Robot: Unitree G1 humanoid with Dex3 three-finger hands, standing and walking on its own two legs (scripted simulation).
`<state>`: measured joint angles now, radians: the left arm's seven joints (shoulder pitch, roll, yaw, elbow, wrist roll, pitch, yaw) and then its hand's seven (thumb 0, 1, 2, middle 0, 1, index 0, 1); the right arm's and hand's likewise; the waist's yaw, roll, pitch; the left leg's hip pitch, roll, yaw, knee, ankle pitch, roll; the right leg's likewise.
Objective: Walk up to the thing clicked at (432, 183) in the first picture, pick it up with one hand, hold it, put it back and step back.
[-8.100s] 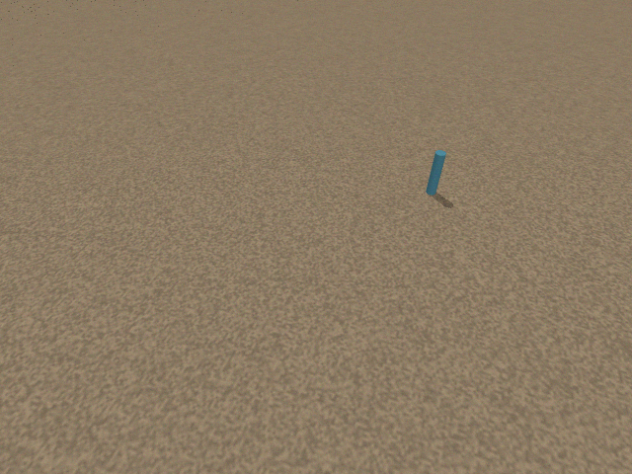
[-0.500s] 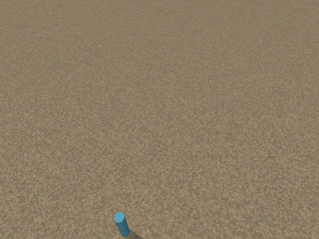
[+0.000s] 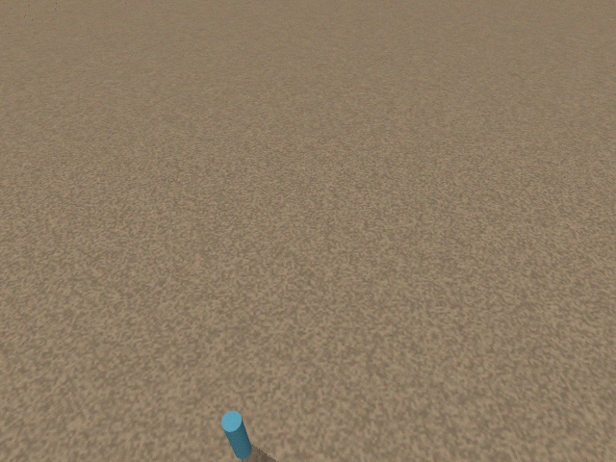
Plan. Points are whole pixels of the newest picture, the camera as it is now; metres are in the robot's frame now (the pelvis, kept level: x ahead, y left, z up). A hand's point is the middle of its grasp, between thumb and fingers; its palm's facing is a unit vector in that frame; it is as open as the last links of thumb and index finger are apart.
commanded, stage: stand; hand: left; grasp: from the side
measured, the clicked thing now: (237, 436) +0.40 +0.22 -0.66
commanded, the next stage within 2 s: go down in 0.36 s
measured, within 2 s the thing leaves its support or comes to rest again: neither
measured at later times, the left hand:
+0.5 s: hand out of the picture +0.08 +0.25 -0.16, palm faces -0.01 -0.94 -0.34, open 7.4 cm
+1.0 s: hand out of the picture +0.14 +0.27 -0.18, palm faces +0.06 -0.94 -0.32, open 16.3 cm
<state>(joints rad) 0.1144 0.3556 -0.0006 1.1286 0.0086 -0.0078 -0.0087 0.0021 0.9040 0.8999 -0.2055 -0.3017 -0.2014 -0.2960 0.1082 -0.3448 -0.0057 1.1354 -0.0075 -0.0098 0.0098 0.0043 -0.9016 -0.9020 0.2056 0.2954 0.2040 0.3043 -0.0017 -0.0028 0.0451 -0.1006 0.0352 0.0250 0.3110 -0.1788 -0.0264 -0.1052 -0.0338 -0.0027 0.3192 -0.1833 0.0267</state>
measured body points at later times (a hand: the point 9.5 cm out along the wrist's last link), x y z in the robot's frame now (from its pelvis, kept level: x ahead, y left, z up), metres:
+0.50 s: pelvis +0.00 +0.00 +0.00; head +0.01 +0.00 +0.45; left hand +0.08 +0.30 -0.13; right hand +0.08 -0.30 -0.13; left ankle -0.01 +0.13 -0.75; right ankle -0.01 -0.14 -0.75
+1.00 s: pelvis -0.01 +0.01 -0.04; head +0.05 +0.02 +0.40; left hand +0.14 +0.32 -0.16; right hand +0.12 -0.25 -0.15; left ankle -0.01 +0.14 -0.75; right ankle -0.01 -0.14 -0.75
